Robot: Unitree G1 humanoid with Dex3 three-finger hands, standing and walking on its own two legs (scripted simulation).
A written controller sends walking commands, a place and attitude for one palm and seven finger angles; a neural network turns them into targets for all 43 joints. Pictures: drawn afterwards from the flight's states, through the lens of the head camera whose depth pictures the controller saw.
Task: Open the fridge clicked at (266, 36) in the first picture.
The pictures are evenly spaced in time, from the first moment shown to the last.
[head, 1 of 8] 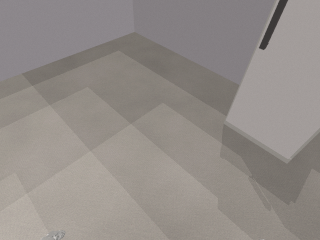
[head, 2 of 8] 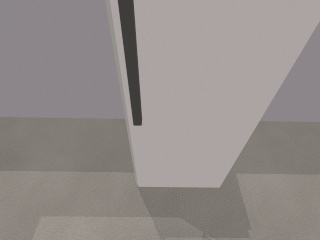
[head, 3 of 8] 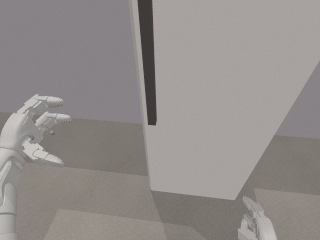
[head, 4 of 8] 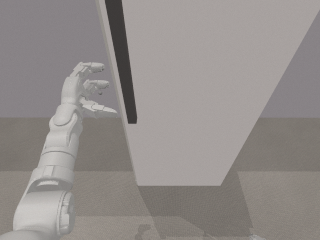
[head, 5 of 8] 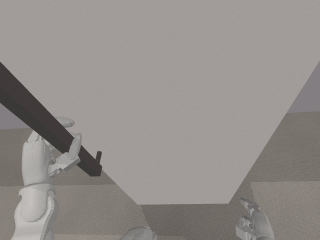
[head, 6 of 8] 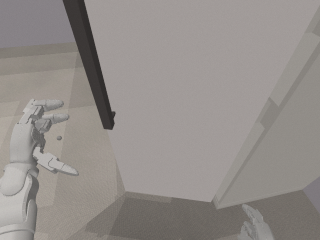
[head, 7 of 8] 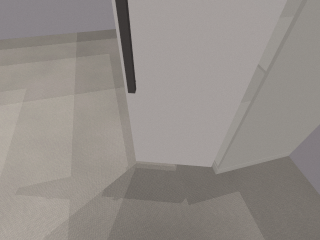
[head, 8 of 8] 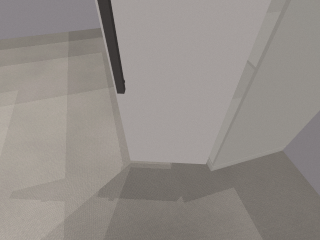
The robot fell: no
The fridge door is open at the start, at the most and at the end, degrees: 0 77 71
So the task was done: yes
